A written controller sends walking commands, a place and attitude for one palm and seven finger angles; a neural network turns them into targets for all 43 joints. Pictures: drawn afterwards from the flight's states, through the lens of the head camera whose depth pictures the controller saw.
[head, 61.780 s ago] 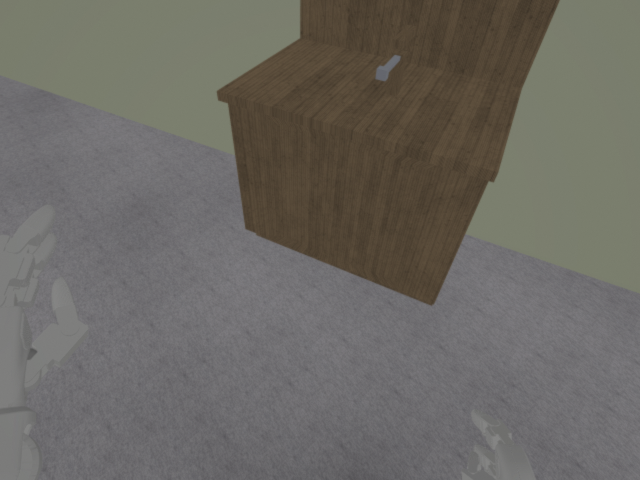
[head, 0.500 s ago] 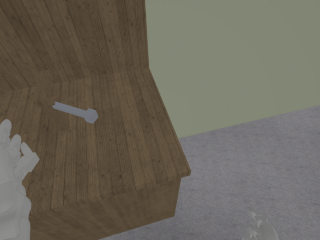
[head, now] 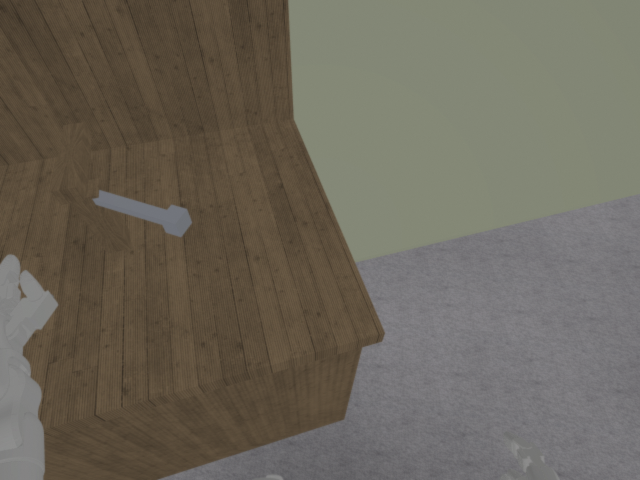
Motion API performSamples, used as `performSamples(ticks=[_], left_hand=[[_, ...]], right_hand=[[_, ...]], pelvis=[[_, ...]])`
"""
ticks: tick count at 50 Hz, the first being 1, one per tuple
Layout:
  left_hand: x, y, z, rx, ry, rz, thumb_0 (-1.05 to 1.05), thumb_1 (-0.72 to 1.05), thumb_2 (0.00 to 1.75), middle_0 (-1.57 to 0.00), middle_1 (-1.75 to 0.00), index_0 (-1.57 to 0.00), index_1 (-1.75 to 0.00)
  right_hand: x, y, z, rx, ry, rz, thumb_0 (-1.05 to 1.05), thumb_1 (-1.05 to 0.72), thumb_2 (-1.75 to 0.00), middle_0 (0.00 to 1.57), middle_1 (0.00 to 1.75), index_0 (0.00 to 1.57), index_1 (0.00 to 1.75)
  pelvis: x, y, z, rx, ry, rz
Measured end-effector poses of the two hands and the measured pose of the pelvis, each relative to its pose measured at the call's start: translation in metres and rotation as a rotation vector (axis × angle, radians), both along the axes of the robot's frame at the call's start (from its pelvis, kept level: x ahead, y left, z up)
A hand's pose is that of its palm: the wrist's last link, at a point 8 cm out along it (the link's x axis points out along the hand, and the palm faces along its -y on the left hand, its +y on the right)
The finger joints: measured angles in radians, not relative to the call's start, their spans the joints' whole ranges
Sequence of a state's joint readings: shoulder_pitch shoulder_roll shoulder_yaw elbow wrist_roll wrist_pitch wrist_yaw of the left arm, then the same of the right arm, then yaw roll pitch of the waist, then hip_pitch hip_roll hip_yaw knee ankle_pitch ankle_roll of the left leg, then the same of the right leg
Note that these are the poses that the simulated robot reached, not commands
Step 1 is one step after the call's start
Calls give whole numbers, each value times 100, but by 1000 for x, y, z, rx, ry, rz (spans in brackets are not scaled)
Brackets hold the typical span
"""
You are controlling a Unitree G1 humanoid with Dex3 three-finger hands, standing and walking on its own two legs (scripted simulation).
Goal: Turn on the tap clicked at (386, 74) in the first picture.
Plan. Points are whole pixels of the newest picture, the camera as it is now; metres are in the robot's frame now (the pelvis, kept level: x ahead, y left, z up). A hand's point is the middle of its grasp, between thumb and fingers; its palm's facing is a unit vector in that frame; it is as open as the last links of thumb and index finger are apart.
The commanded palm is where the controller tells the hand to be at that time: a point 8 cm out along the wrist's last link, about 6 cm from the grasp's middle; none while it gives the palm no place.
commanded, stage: reach beside the lever's end, fingers flat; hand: left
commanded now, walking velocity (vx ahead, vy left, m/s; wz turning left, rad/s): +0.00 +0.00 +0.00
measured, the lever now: (176, 220) +0.42 +0.23 +0.07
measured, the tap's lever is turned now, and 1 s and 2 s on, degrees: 54 54 54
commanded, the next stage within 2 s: push the lever round in 0.22 s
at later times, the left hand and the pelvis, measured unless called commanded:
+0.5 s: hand (58, 306) +0.28 +0.33 +0.07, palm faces +0.56 -0.82 -0.09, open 7.8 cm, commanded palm +0.24 +0.36 +0.07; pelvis +0.00 +0.01 +0.00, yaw +0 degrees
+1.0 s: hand (91, 297) +0.30 +0.30 +0.07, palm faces +0.57 -0.82 -0.09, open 7.8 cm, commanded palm +0.25 +0.33 +0.07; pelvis +0.00 -0.01 +0.00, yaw +0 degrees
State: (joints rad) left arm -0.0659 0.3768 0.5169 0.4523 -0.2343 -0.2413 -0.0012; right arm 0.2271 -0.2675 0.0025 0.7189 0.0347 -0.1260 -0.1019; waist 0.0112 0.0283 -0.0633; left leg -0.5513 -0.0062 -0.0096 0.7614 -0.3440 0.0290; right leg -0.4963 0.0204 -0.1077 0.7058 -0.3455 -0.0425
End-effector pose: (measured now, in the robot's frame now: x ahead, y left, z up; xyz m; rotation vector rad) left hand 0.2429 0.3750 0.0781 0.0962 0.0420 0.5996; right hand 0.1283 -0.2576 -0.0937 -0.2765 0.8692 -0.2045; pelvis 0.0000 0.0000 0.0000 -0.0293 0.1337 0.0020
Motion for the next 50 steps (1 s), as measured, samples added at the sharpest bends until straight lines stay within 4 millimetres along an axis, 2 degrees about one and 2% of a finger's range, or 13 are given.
performSamples(ticks=[10, 19, 26, 34, 50], left_hand=[[-5, -2, -4, 9, -11, 6, 2, 90, 90, -15, -15, -16, -15], [-10, -6, -4, 7, -19, 6, 2, 90, 90, -15, -15, -16, -15], [-9, -16, -4, -1, -29, -3, 2, 90, 90, -15, -15, -16, -15], [-5, -26, -2, 7, -32, 0, 2, 90, 90, -15, -15, -16, -15], [5, -48, -2, 8, -32, 1, 2, 90, 90, -15, -15, -16, -15]], right_hand=[[0, 8, 0, 7, 4, -3, 1, -90, -89, 20, 30, 20, 30], [12, 17, 1, 16, -24, 21, 1, -90, -89, 20, 30, 20, 30], [21, 21, 4, 26, -52, 39, 1, -90, -89, 20, 30, 20, 30], [22, 18, 4, 30, -58, 43, 1, -90, -89, 20, 30, 20, 30], [9, 1, -3, 35, -21, 19, 1, -90, -89, 20, 30, 20, 30]], pelvis=[[2, 6, 0, -3, 1, -3], [1, 8, -1, -4, -6, 5], [0, 7, -1, -3, -9, 8], [-1, 3, -1, -2, -12, 7], [-1, -8, -1, 7, -12, 4]])
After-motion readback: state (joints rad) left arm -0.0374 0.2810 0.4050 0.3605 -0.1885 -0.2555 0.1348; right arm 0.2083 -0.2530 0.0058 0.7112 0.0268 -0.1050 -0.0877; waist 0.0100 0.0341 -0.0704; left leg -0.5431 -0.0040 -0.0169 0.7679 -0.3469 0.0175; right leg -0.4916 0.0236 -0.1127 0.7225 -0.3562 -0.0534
